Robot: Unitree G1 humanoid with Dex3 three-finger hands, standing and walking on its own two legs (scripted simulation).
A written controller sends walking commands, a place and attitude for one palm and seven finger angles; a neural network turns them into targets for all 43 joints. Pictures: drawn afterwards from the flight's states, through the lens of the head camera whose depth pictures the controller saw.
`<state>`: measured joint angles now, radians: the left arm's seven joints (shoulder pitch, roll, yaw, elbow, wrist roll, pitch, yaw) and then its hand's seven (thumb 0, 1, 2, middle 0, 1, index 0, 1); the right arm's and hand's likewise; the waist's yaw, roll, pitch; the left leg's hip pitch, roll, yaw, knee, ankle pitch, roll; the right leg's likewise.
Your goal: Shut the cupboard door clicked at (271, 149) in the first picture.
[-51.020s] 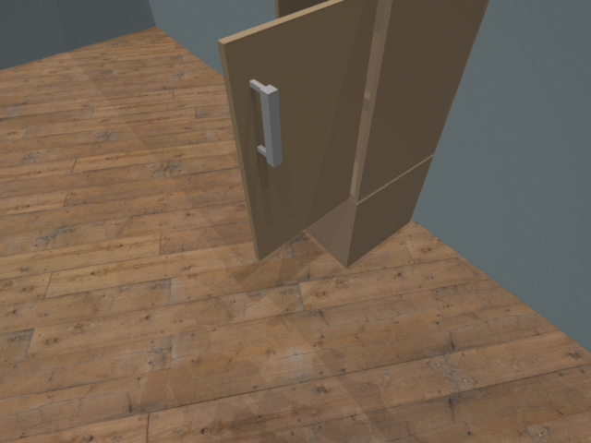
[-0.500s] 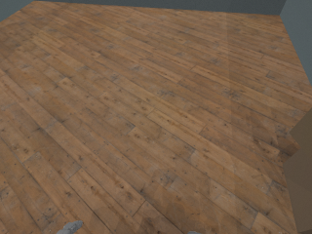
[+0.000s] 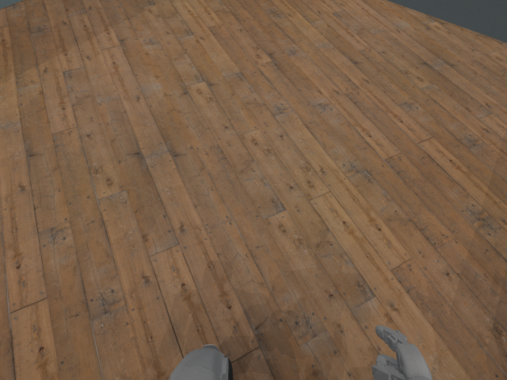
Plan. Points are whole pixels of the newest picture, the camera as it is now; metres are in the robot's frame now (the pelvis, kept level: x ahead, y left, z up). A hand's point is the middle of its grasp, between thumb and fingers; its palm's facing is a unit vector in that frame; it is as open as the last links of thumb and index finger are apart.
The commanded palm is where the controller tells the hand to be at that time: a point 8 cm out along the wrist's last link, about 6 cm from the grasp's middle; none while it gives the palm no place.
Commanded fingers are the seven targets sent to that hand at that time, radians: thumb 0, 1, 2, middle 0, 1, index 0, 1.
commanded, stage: turn to face it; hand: left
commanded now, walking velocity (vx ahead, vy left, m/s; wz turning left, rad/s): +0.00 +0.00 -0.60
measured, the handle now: out of the picture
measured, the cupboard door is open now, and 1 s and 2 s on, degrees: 25 25 25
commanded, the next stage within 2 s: none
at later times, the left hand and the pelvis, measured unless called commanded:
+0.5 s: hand (177, 331) +0.20 +0.15 -0.15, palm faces -0.18 -0.96 -0.24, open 7.3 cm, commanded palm none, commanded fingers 0.00 0.90 0.90 -0.20 -0.30 -0.20 -0.30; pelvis +0.08 -0.02 +0.01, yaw -13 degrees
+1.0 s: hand (182, 268) +0.31 +0.17 -0.14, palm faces -0.44 -0.87 -0.23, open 7.3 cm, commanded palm none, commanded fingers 0.00 0.90 0.90 -0.20 -0.30 -0.20 -0.30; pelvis +0.12 +0.02 +0.02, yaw -30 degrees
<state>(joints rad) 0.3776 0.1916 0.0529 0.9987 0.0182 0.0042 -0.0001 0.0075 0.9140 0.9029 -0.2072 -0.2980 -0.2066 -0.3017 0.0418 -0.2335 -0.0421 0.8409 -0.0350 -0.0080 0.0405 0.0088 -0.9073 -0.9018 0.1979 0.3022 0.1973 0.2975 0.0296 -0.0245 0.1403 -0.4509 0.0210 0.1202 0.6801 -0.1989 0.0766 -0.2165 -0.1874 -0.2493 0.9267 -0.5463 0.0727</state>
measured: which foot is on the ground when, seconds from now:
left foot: down 0.00-0.46, up 0.48-0.82, down 0.84-1.00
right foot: up 0.00-0.42, down 0.44-0.84, up 0.86-1.00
